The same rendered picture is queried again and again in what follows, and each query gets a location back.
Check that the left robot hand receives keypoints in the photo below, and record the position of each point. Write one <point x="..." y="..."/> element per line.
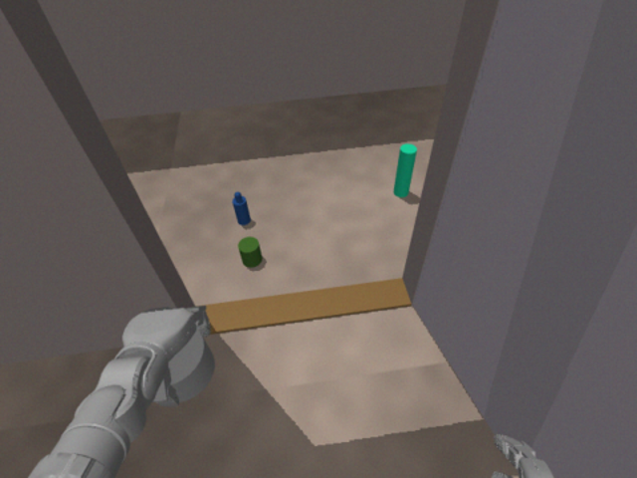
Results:
<point x="170" y="330"/>

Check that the left robot arm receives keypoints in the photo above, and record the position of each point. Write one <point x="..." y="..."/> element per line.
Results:
<point x="98" y="439"/>

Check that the right robot hand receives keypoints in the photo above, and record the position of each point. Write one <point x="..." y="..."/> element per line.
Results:
<point x="522" y="457"/>

